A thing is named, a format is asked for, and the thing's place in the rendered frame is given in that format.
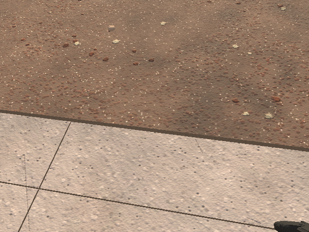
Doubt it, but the right robot hand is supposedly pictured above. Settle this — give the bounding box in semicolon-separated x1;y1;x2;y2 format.
273;220;309;232

